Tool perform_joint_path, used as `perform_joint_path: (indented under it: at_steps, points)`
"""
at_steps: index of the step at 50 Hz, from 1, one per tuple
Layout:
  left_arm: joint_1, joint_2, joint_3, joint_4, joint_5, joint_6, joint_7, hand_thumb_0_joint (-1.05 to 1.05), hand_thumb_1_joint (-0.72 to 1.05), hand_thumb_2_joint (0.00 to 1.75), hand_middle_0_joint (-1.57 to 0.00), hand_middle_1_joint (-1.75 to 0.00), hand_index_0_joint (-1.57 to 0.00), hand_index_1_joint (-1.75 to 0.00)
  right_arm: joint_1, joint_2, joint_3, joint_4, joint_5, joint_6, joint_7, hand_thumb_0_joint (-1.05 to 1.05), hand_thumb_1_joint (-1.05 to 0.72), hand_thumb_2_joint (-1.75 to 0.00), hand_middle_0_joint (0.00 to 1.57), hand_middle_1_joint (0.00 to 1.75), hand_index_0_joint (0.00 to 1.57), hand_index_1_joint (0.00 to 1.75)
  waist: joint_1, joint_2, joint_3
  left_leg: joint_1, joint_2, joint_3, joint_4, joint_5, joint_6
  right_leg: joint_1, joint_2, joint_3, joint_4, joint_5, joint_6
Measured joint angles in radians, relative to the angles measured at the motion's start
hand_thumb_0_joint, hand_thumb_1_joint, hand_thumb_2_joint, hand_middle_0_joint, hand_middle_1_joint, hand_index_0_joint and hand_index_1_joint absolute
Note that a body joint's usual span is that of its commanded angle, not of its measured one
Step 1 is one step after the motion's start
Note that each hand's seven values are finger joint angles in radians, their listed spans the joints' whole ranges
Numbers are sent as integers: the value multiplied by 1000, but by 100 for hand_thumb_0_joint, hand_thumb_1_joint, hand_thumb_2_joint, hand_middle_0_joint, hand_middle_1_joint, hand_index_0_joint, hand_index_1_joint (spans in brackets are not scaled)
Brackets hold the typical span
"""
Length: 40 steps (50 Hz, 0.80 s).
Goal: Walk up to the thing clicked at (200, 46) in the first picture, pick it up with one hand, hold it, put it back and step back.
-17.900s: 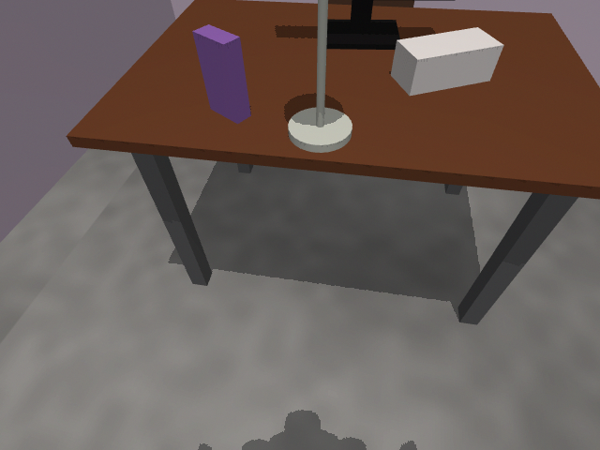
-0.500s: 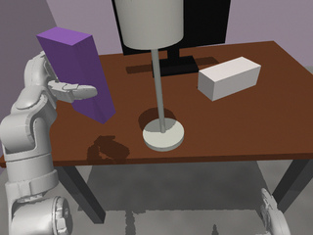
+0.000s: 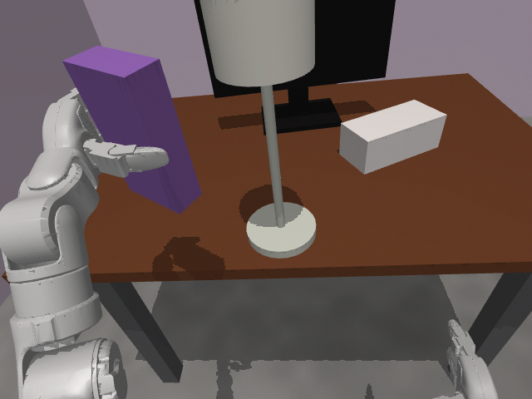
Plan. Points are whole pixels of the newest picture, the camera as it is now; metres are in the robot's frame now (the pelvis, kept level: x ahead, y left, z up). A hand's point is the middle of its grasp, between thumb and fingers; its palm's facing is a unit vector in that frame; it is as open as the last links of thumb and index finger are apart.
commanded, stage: hold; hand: left
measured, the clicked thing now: (141, 136) +0.34 +0.15 +0.30
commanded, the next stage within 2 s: crouch in 1.96 s
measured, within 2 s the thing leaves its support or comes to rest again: neither
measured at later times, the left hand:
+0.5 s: hand (125, 124) +0.34 +0.17 +0.31, palm faces +0.20 -0.98 +0.02, open 12.8 cm
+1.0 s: hand (134, 131) +0.35 +0.17 +0.30, palm faces +0.21 -0.98 +0.02, open 12.8 cm
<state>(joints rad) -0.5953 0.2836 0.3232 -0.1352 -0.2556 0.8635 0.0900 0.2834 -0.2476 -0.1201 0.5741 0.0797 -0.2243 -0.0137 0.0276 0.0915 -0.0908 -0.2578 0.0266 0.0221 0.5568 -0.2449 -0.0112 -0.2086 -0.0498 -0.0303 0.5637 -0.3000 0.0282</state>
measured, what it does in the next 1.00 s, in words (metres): stands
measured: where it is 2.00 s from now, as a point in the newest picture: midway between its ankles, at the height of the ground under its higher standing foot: outside the picture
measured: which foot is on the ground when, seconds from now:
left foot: down 0.00-1.00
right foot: down 0.00-1.00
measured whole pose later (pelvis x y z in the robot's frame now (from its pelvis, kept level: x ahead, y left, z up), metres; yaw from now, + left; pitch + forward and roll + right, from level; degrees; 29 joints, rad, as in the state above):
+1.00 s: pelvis +0.00 +0.00 +0.00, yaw +0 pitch -3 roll +0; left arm -0.60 0.28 0.31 -0.09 -0.24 0.83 0.11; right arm 0.28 -0.24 -0.11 0.59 0.08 -0.24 -0.03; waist 0.02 0.09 -0.08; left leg -0.25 0.03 0.02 0.55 -0.24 -0.01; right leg -0.21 -0.05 -0.03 0.56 -0.29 0.02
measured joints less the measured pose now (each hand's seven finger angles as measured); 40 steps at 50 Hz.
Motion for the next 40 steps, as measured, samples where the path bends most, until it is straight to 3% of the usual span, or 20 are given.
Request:
perform_joint_path:
  at_steps: [29, 40]
  points:
    - [-50, 16, -6, 60, 7, -15, 4, -1, -61, 46, -63, -106, -64, -107, 4, -1, 6, -2, 3, -12, -8, -2, 52, -6, 5, 5, 5, 5, -5, -3, 0, -2, 0, 2, -3, 7, 2, -3, 0, 2, -3, 8, 1]
    - [-11, -5, -12, 50, 5, -11, 11, -1, -61, 46, -63, -106, -64, -107, 5, 7, 6, -8, 4, -12, 3, -2, 52, -6, 5, 5, 5, 5, -3, -4, 7, 4, 1, 6, -11, 10, 1, -1, 1, 7, -7, 11, 0]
